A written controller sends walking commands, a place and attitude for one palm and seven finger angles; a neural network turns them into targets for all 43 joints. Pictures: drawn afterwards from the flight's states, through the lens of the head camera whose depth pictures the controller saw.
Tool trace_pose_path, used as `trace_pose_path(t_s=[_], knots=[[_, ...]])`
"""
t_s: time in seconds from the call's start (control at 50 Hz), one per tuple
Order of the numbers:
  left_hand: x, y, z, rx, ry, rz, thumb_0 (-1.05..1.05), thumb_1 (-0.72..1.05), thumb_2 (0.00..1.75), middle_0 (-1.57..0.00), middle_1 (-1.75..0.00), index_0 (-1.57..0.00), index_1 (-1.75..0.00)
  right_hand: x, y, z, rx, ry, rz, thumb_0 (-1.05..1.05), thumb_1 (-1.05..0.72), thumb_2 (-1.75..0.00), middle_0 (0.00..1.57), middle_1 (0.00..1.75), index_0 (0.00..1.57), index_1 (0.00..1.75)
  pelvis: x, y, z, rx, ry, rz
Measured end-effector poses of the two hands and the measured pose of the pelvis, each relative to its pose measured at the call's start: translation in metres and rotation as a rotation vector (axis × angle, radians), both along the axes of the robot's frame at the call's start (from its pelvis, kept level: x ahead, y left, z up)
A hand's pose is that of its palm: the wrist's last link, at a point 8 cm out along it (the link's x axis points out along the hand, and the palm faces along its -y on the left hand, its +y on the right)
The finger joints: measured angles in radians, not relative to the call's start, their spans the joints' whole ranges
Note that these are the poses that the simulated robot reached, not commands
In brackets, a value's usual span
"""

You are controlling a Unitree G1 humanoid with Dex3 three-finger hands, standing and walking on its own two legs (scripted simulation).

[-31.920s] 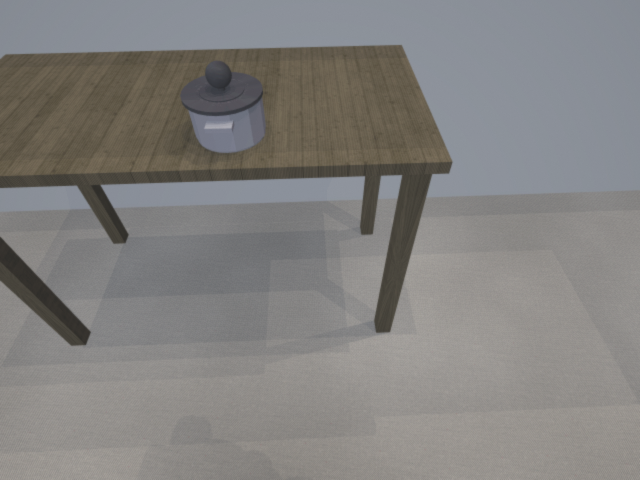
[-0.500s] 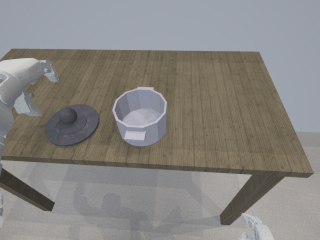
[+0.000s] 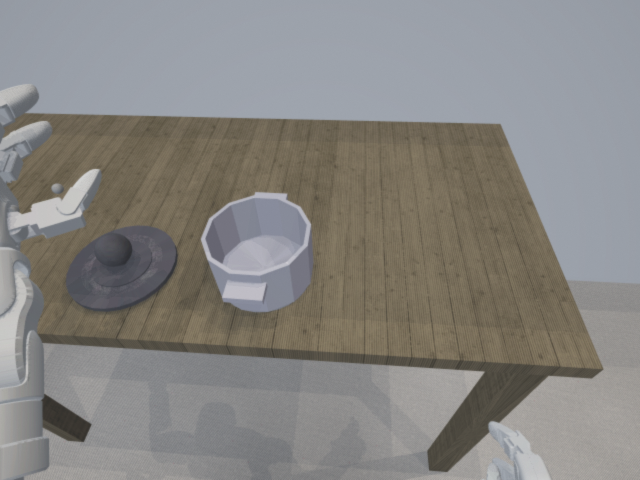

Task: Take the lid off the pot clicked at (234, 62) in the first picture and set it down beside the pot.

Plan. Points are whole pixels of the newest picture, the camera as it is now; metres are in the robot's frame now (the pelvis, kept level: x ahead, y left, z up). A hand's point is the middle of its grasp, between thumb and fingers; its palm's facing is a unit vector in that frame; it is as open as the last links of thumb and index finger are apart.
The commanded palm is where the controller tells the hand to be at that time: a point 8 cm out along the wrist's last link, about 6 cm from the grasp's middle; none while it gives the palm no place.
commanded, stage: draw the hand back to the body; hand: left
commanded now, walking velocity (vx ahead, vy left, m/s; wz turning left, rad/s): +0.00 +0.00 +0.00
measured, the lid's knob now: (113, 249) +0.40 +0.35 +0.04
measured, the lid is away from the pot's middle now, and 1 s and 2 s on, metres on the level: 0.22 0.22 0.22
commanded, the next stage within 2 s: step back with the hand held close in 1.26 s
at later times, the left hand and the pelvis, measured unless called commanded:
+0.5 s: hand (35, 261) +0.24 +0.27 +0.22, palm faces +0.51 -0.83 -0.22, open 7.7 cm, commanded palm +0.18 +0.30 +0.22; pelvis -0.02 -0.01 +0.00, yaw +0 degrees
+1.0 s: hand (15, 343) +0.18 +0.25 +0.20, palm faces +0.45 -0.84 -0.30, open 7.4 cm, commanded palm +0.11 +0.29 +0.21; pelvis -0.03 +0.01 +0.00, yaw +0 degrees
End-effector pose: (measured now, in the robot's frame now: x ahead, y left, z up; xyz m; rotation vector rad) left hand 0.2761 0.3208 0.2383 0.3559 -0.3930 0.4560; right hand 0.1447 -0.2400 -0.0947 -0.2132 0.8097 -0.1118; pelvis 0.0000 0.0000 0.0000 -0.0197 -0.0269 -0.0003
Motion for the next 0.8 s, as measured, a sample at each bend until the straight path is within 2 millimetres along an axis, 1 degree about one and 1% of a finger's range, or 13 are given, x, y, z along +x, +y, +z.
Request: trace_pose_path(t_s=[0.08, 0.18, 0.3, 0.4, 0.54, 0.68, 0.8], knots=[[-0.014, -0.005, -0.002, 0.002, 0.002, 0.005, 0.01, 0.31, 0.79, -0.32, -0.6, -0.32, -0.61, 0.012, 0.0, 0.002, 0.008, -0.028, 0.013, 0.01, -0.9, -0.9, 0.2, 0.3, 0.2, 0.3, -0.001, -0.003, 0.0, 0.002, -0.006, 0.003], [-0.031, -0.008, -0.005, -0.008, 0.009, 0.018, 0.01, 0.42, 0.81, -0.3, -0.54, -0.3, -0.55, 0.024, 0.006, 0.008, 0.026, -0.077, 0.035, 0.01, -0.9, -0.9, 0.2, 0.3, 0.2, 0.3, -0.005, -0.007, 0.0, 0.005, -0.02, 0.003], [-0.051, -0.011, -0.009, -0.023, 0.007, 0.028, 0.01, 0.56, 0.84, -0.27, -0.47, -0.27, -0.47, 0.03, 0.017, 0.014, 0.047, -0.123, 0.061, 0.01, -0.9, -0.9, 0.2, 0.3, 0.2, 0.3, -0.012, -0.009, 0.0, 0.006, -0.037, 0.003], [-0.065, -0.015, -0.011, -0.032, -0.002, 0.024, 0.01, 0.68, 0.86, -0.25, -0.4, -0.25, -0.41, 0.026, 0.024, 0.016, 0.055, -0.138, 0.074, 0.01, -0.9, -0.9, 0.2, 0.3, 0.2, 0.3, -0.017, -0.009, 0.0, 0.007, -0.051, 0.004], [-0.084, -0.017, -0.016, -0.027, 0.003, 0.02, 0.02, 0.82, 0.88, -0.22, -0.33, -0.22, -0.34, 0.013, 0.025, 0.014, 0.052, -0.134, 0.07, 0.01, -0.9, -0.9, 0.2, 0.3, 0.2, 0.3, -0.023, -0.007, 0.0, 0.007, -0.065, 0.0], [-0.103, -0.02, -0.018, -0.004, 0.006, 0.005, 0.02, 0.87, 0.89, -0.21, -0.31, -0.21, -0.31, 0.002, 0.024, 0.013, 0.042, -0.129, 0.06, 0.01, -0.9, -0.9, 0.2, 0.3, 0.2, 0.3, -0.027, -0.002, 0.0, 0.008, -0.077, -0.003], [-0.119, -0.023, -0.022, 0.015, 0.022, -0.011, 0.02, 0.88, 0.89, -0.21, -0.3, -0.21, -0.31, -0.001, 0.027, 0.014, 0.039, -0.141, 0.061, 0.01, -0.9, -0.9, 0.2, 0.3, 0.2, 0.3, -0.03, 0.001, 0.0, 0.007, -0.082, -0.003]])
